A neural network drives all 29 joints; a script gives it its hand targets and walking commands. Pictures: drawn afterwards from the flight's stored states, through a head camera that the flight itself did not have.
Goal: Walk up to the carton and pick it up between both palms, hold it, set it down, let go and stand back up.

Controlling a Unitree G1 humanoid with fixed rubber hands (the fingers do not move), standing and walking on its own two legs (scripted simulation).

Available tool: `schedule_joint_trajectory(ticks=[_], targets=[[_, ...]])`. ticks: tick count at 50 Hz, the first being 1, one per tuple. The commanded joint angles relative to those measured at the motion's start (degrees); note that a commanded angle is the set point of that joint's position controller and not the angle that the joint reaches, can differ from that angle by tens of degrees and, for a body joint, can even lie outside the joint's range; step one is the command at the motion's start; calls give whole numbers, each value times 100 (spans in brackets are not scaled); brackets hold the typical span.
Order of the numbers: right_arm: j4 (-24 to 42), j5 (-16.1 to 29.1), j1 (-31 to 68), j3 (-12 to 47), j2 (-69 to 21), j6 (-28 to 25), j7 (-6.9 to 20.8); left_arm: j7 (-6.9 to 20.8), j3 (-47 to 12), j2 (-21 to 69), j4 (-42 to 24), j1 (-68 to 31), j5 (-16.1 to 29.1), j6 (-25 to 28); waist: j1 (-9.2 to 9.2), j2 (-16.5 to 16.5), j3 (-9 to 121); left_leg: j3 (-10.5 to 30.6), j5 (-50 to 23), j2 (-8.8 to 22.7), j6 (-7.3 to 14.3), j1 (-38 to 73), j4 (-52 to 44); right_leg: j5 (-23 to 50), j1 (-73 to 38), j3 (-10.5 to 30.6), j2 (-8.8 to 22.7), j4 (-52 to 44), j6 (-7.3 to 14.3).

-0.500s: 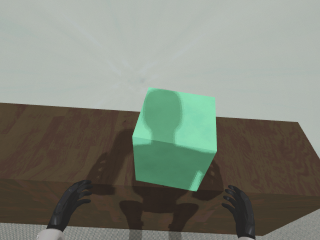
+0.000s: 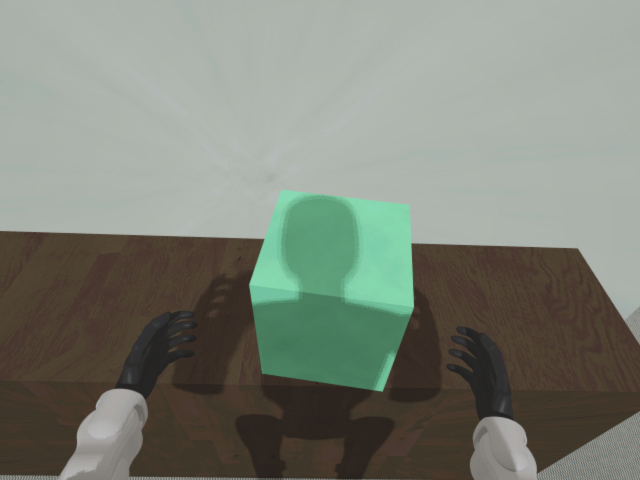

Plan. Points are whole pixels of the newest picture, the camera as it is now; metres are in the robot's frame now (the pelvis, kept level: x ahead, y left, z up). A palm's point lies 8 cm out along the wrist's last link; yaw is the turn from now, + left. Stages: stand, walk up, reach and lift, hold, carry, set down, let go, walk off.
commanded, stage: reach and lift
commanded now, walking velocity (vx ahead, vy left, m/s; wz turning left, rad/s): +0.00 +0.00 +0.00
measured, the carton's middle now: (332, 292) +0.42 -0.02 -0.04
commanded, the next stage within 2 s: none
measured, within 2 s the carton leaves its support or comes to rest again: neither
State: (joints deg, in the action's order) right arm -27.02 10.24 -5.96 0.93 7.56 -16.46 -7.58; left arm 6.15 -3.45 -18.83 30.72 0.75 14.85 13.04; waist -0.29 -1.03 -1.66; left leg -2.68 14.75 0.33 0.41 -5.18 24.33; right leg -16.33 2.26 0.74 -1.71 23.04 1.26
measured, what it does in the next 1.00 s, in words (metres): stands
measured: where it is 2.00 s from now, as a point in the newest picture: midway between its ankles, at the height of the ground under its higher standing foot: outside the picture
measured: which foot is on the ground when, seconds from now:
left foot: down 0.00-1.00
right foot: down 0.00-1.00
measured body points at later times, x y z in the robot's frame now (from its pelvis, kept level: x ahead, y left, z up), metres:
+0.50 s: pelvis -0.03 +0.00 +0.00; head -0.04 +0.01 +0.45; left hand +0.35 +0.21 +0.07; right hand +0.30 -0.22 +0.06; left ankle -0.01 +0.11 -0.74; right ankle -0.04 -0.10 -0.74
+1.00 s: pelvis -0.03 +0.00 +0.00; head -0.02 +0.02 +0.45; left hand +0.41 +0.19 +0.11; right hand +0.36 -0.23 +0.10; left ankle -0.01 +0.11 -0.74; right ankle -0.04 -0.10 -0.74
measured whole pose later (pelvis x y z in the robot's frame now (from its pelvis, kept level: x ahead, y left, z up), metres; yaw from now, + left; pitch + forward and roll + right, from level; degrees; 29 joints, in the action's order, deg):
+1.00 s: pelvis -0.03 +0.00 +0.00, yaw +0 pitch +4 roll -1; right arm -47.8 17.1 36.6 -0.8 12.8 2.4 -8.6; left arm 3.6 -3.0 -21.3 61.0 -46.5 14.6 0.1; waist -5.4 -1.1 4.4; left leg -2.2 10.9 1.0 0.6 -18.4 25.0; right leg -12.1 14.9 0.2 -2.3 22.8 1.2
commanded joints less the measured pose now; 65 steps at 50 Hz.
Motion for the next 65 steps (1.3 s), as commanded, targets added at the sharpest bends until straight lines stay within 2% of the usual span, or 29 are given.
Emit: schedule_joint_trajectory(ticks=[1, 2, 3, 6, 7, 8, 9, 10, 12, 15, 21, 24, 30, 31, 32, 34, 36, 37, 40, 43, 46, 50, 53, 56, 57, 62, 63, 64, 65], targets=[[973, -110, 1510, -167, 413, 244, -86, -11, 307, -850, -560, -1786, 226, -39, 7, 83, 888, 184, -1333, 106, -120, 456, -254, 2226, 675, 260, 295, -376, -127], [897, -60, 1406, -130, 379, 318, -98, -20, 271, -876, -637, -1938, 177, -74, -112, 311, 865, 175, -1151, 101, -155, 539, -288, 2124, 653, 278, 327, -421, -138], [981, -44, 1740, -233, 376, 403, -99, -59, 358, -1009, -655, -2333, 126, -159, -4, 452, 1038, 187, -1075, 116, -148, 426, -332, 1809, 560, 255, 293, -423, -118], [853, -80, 1747, -346, 467, 591, -205, -61, 288, -799, -578, -2312, 121, -399, -224, 412, 1036, 177, -1339, 141, -195, 545, -291, 2258, 490, 227, 271, -420, -108], [954, 16, 2057, -290, 477, 683, -224, -38, 423, -858, -404, -2498, 68, -523, -168, 206, 1038, 155, -1326, 132, -193, 427, -283, 2318, 402, 197, 241, -366, -201], [837, 195, 1953, -124, 443, 726, -229, -48, 494, -879, -423, -2309, -65, -598, -69, 463, 1171, 174, -1444, 99, -196, 599, -287, 2661, 257, 274, 323, -392, -185], [976, 147, 2312, -200, 493, 773, -270, -30, 545, -980, -368, -2650, -60, -698, -139, 328, 1124, 116, -1402, 75, -222, 431, -236, 2799, 241, 273, 309, -326, -214], [888, 127, 2324, -268, 493, 854, -280, -35, 561, -924, -391, -2786, -88, -692, -123, 517, 939, 214, -1272, 82, -191, 420, -340, 2375, 422, 238, 309, -424, -194], [857, 16, 2790, -444, 622, 947, -295, -48, 621, -901, -274, -3166, -23, -778, -154, 147, 1230, 121, -1128, 80, -148, 419, -372, 2313, 378, 202, 287, -405, -253], [1079, 158, 2889, -351, 557, 1104, -293, -82, 574, -876, -277, -3246, 54, -831, -157, 187, 1407, 129, -1168, 92, -141, 338, -419, 2623, 302, 220, 300, -366, -281], [422, 194, 3966, -432, 711, 1595, -217, -117, 475, -1019, 670, -4618, 49, -1067, -199, 139, 1310, 93, -740, 120, -41, 234, -422, 1723, 583, 157, 240, -442, -215], [278, 339, 4324, -494, 812, 1592, -168, -251, 396, -1006, 382, -5023, 49, -995, -275, 526, 1897, 248, -993, 181, -127, 533, -313, 1427, 867, 80, 131, -449, -102], [-168, 399, 4782, -446, 1064, 1685, -187, -138, 376, -968, 1129, -5303, -21, -1227, -380, 236, 2172, 220, -1692, 147, -181, 660, -175, 2343, 698, 0, 76, -387, -178], [-153, 540, 4776, -375, 1060, 1665, -191, -162, 460, -1064, 984, -5373, -131, -1283, -261, 437, 2211, 198, -1870, 126, -194, 804, -190, 2471, 640, -1, 57, -428, -163], [196, 479, 5291, -472, 1115, 1608, -158, -181, 396, -1083, 702, -5838, -63, -1231, -448, 358, 2754, 267, -1865, 151, -207, 868, -151, 2194, 783, -40, 8, -452, -172], [23, 498, 5480, -462, 1106, 1586, -124, -260, 438, -1059, 698, -6083, -64, -1148, -372, 464, 2872, 280, -2001, 117, -229, 839, -33, 2435, 868, -94, 46, -363, -175], [-304, 598, 5177, -423, 1271, 1636, -85, -224, 403, -945, 1156, -5735, -126, -1264, -422, 408, 2743, 303, -2326, 161, -232, 1119, -10, 2726, 957, -85, -16, -421, -168], [-853, 523, 5273, -429, 1262, 1736, -89, -162, 465, -968, 1514, -5852, -177, -1327, -437, 273, 2449, 286, -2155, 155, -218, 978, -77, 2492, 1040, -91, 13, -451, -219], [-607, 652, 5870, -327, 1248, 1761, -155, -145, 440, -1120, 1763, -6348, -51, -1360, -442, 162, 2520, 235, -1788, 64, -114, 609, -127, 2577, 920, -5, 113, -463, -252], [-832, 701, 6038, -291, 1163, 1633, -136, -187, 365, -1030, 1551, -6671, -143, -1214, -450, 458, 3009, 253, -2255, 60, -191, 861, 57, 2967, 984, -58, 59, -318, -221], [-1183, 723, 6492, -302, 1261, 1684, -60, -273, 307, -1138, 2040, -7173, -132, -1149, -419, 512, 3154, 267, -1668, 50, -130, 782, 94, 1911, 1482, -84, 58, -378, -141], [-1380, 731, 7005, -293, 1345, 1677, -101, -258, 133, -1268, 2605, -7505, 51, -1023, -501, 301, 3417, 236, -1959, 45, -123, 600, 168, 2586, 1457, -124, 94, -280, -238], [-1792, 785, 7212, -317, 1417, 1571, -76, -239, -67, -1067, 2705, -7722, 101, -944, -711, 525, 3718, 347, -2285, 66, -199, 829, 336, 2789, 1667, -241, 62, -233, -207], [-2118, 961, 7583, -188, 1620, 1555, -80, -251, 115, -1230, 3204, -8048, -33, -982, -445, 454, 3681, 307, -2186, 48, -158, 652, 368, 2602, 1850, -149, 59, -248, -177], [-2473, 888, 7491, -233, 1695, 1563, -79, -243, -29, -1138, 3366, -8022, -17, -1010, -604, 508, 3576, 340, -2185, 76, -207, 644, 367, 2603, 1853, -218, 36, -218, -167], [-2454, 963, 8189, -190, 1710, 1485, -64, -298, -75, -1406, 3439, -8635, 275, -751, -586, 269, 4213, 365, -2130, 3, -119, 400, 384, 2866, 1794, -173, 48, -114, -261], [-2817, 903, 8000, -303, 1754, 1533, -99, -268, -380, -1192, 3585, -8620, 288, -805, -919, 457, 3983, 430, -1965, 60, -162, 465, 386, 2618, 2071, -241, 65, -169, -223], [-2787, 1044, 8097, -45, 1645, 1522, -75, -251, -458, -1165, 3686, -8622, 348, -800, -689, 605, 3978, 413, -2141, 31, -156, 461, 408, 2747, 2096, -202, 103, -148, -199], [-2859, 1066, 8484, -143, 1735, 1543, -56, -282, -486, -1282, 3590, -8974, 434, -797, -747, 578, 4211, 384, -1988, 47, -163, 403, 429, 2444, 2115, -298, 69, -157, -184]])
